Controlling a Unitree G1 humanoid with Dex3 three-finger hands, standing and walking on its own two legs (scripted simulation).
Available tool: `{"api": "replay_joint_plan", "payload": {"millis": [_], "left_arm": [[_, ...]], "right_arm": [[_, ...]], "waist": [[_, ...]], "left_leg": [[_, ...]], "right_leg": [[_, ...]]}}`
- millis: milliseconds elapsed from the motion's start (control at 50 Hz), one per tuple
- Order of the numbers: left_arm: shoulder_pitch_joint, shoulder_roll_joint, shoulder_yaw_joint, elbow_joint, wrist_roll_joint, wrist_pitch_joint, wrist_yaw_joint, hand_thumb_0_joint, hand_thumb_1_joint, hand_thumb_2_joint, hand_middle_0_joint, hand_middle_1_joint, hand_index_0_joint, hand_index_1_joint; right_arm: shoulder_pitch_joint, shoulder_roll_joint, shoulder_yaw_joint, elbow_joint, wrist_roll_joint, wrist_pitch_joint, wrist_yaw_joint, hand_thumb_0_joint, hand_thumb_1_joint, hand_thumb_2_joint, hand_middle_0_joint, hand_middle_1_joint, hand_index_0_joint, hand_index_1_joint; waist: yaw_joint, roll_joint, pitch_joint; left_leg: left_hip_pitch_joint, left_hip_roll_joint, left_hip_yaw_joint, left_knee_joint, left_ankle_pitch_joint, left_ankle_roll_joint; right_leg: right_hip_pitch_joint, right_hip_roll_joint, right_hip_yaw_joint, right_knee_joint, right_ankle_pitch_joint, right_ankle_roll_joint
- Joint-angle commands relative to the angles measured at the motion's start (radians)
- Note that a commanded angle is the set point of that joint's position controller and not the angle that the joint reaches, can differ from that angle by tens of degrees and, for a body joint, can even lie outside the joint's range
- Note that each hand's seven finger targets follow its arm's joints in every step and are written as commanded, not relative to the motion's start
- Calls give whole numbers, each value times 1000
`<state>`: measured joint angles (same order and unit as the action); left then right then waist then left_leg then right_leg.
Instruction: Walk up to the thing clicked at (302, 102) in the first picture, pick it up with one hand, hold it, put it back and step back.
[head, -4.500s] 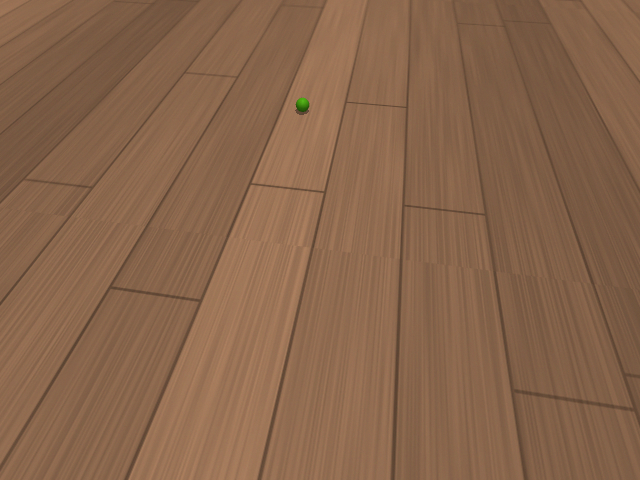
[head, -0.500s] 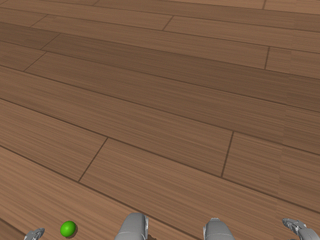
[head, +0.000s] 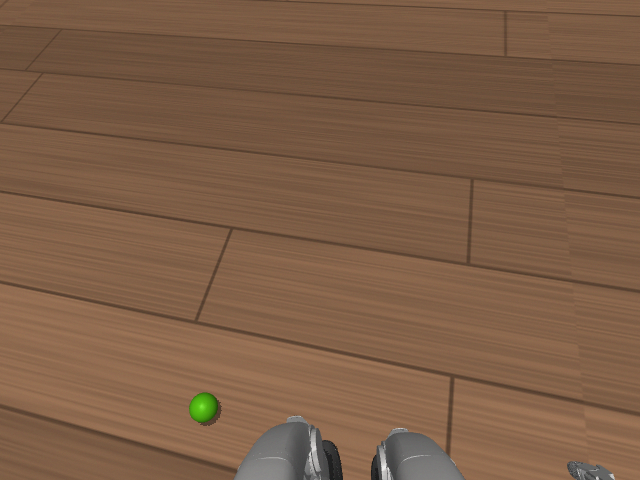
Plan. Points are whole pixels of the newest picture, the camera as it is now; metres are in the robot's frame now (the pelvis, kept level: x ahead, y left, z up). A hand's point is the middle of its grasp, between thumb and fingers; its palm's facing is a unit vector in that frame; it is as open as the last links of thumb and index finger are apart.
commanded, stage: walk up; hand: left
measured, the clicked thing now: (203, 407) +0.31 +0.38 -0.70
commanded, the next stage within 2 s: none
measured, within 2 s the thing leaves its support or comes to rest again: neither
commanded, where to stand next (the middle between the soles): -0.06 +0.20 m, yaw -7 degrees
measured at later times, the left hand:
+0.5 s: hand out of the picture -0.06 +0.56 -0.14, palm faces +0.00 -0.82 -0.57, open 7.4 cm
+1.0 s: hand out of the picture -0.06 +0.52 -0.11, palm faces -0.24 -0.90 -0.38, open 7.4 cm
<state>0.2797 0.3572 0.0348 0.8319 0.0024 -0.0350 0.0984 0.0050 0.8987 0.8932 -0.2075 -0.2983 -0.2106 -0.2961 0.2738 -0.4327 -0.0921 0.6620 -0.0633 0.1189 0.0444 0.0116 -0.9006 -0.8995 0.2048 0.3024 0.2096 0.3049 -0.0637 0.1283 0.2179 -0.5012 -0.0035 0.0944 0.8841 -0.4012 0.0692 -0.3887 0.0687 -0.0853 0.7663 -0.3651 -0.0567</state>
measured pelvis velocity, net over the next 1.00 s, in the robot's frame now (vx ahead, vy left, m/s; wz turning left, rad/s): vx -0.17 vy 0.25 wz -0.20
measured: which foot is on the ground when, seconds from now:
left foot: up 0.00-0.30, down 0.32-1.00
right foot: down 0.00-0.36, up 0.38-1.00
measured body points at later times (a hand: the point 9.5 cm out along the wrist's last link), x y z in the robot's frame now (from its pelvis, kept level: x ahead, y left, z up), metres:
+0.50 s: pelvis -0.15 +0.23 +0.00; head -0.10 +0.24 +0.44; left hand -0.06 +0.60 -0.10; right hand -0.09 -0.09 -0.11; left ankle -0.12 +0.34 -0.70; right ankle -0.09 +0.05 -0.62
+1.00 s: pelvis -0.17 +0.25 +0.04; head -0.16 +0.28 +0.49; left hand -0.05 +0.57 -0.09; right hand -0.20 -0.08 -0.05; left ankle -0.12 +0.34 -0.70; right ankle -0.17 +0.07 -0.65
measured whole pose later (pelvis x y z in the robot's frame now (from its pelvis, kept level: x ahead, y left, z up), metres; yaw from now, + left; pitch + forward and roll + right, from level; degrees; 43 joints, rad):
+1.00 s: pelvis -0.17 +0.25 +0.04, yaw -12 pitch -3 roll -1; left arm 0.30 0.44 0.07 0.97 0.02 0.00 -0.01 0.01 0.90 0.89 -0.20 -0.30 -0.21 -0.30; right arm 0.31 -0.38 -0.07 0.90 -0.03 -0.03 0.02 0.01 -0.90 -0.90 0.21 0.30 0.21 0.30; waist -0.05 -0.04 0.06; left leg -0.19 0.06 0.17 0.44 -0.21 0.04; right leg -0.41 -0.01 0.11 0.86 -0.29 0.02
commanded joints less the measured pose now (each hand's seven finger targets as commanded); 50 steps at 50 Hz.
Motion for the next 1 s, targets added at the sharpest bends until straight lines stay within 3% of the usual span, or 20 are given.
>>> {"api": "replay_joint_plan", "payload": {"millis": [0,20,60,100,180,240,260,300,320,340,360,380,400,420,460,520,620,760,860,980], "left_arm": [[58,428,133,-114,28,-12,48,0,900,900,-200,-300,-200,-300],[26,376,122,-114,12,-20,49,0,900,900,-200,-300,-200,-300],[-18,339,110,-115,12,-25,44,0,900,900,-200,-300,-200,-300],[1,355,123,-113,19,-25,33,0,900,900,-200,-300,-200,-300],[17,374,134,-102,33,-14,21,0,900,900,-200,-300,-200,-300],[14,427,151,-100,49,-5,18,0,900,900,-200,-300,-200,-300],[-4,441,155,-103,51,-3,18,0,900,900,-200,-300,-200,-300],[-68,431,149,-102,36,6,14,0,900,900,-200,-300,-200,-300],[-40,362,132,-91,30,16,19,0,900,900,-200,-300,-200,-300],[-22,252,101,-93,17,21,25,0,900,900,-200,-300,-200,-300],[-121,274,109,-117,10,12,52,0,900,900,-200,-300,-200,-300],[-165,323,113,-109,28,4,56,0,900,900,-200,-300,-200,-300],[-162,354,123,-79,9,3,47,0,900,900,-200,-300,-200,-300],[-82,327,119,-31,-15,7,37,0,900,900,-200,-300,-200,-300],[50,301,118,16,-17,21,10,0,900,900,-200,-300,-200,-300],[23,271,100,24,5,13,-34,0,900,900,-200,-300,-200,-300],[-1,310,101,13,37,32,-75,0,900,900,-200,-300,-200,-300],[36,278,84,62,18,22,-99,0,900,900,-200,-300,-200,-300],[102,254,75,102,7,22,-105,0,900,900,-200,-300,-200,-300],[40,233,65,86,22,14,-104,0,900,900,-200,-300,-200,-300]], "right_arm": [[35,-196,-71,-133,-13,-7,-32,0,-900,-900,200,300,200,300],[1,-230,-83,-108,-7,-7,-30,0,-900,-900,200,300,200,300],[8,-220,-95,-72,3,-12,-13,0,-900,-900,200,300,200,300],[23,-206,-87,-72,6,-9,0,0,-900,-900,200,300,200,300],[15,-184,-81,-59,11,-3,9,0,-900,-900,200,300,200,300],[-18,-175,-80,-73,13,3,18,0,-900,-900,200,300,200,300],[-7,-185,-85,-66,13,0,20,0,-900,-900,200,300,200,300],[152,-194,-101,6,9,-13,19,0,-900,-900,200,300,200,300],[207,-214,-114,38,-8,-21,16,0,-900,-900,200,300,200,300],[189,-273,-120,27,-25,-26,11,0,-900,-900,200,300,200,300],[77,-387,-125,-12,4,-27,8,0,-900,-900,200,300,200,300],[-61,-408,-119,-32,14,-27,-3,0,-900,-900,200,300,200,300],[-143,-335,-99,-65,4,-33,-9,0,-900,-900,200,300,200,300],[-198,-269,-80,-75,-5,-38,-16,0,-900,-900,200,300,200,300],[-161,-223,-64,-33,11,-66,-38,0,-900,-900,200,300,200,300],[-39,-231,-65,40,29,-113,-43,0,-900,-900,200,300,200,300],[60,-231,-56,106,46,-171,-77,0,-900,-900,200,300,200,300],[60,-216,-53,150,44,-205,-67,0,-900,-900,200,300,200,300],[-6,-191,-45,154,43,-195,-54,0,-900,-900,200,300,200,300],[-42,-200,-41,151,36,-162,-31,0,-900,-900,200,300,200,300]], "waist": [[57,-275,-305],[57,-133,-241],[24,-111,-175],[39,-183,-165],[66,-267,-179],[86,-403,-176],[82,-421,-189],[-2,-370,-250],[-26,-224,-240],[-38,91,-164],[-57,307,-122],[-32,271,-54],[-15,137,11],[34,69,16],[83,23,-75],[37,36,-211],[14,-84,-231],[14,13,-112],[50,71,-107],[41,64,-114]], "left_leg": [[-250,52,-305,479,-246,-74],[-186,55,-342,535,-180,-80],[-109,-12,-315,580,-66,-81],[-110,-34,-289,581,-15,-83],[-91,6,-205,403,-21,-94],[-10,74,-144,132,-144,-91],[73,89,-139,26,-166,-78],[282,54,-78,-206,-55,-54],[363,30,-104,-249,-53,-55],[273,156,-367,-402,-91,0],[30,305,-639,-556,-83,116],[-161,414,-817,-657,-244,226],[-240,369,-688,-600,-217,201],[-200,251,-494,-533,-166,119],[68,190,-433,-460,-124,23],[396,230,-520,-444,-201,38],[503,338,-598,-570,-305,-19],[412,286,-381,-700,-124,-59],[327,232,-218,-725,-179,-25],[230,258,-142,-655,-175,78]], "right_leg": [[261,-635,754,-302,437,-334],[108,-561,645,-335,309,-311],[-20,-407,430,-307,222,-213],[-37,-352,384,-284,99,-181],[13,-276,280,-258,-71,-134],[-5,-288,283,-263,-56,-130],[-44,-305,286,-249,-14,-119],[-130,-273,236,-122,75,-58],[-257,-199,206,50,-15,-20],[-426,-15,77,349,-202,9],[-398,39,109,495,-293,28],[-311,-4,158,612,-264,14],[-269,-35,191,618,-199,18],[-275,-26,218,642,-123,20],[-337,3,239,611,-34,14],[-366,-38,268,440,-26,42],[-357,-46,341,341,-31,64],[-263,-60,285,274,59,70],[-161,-54,213,203,98,75],[-18,-89,101,-14,44,77]]}}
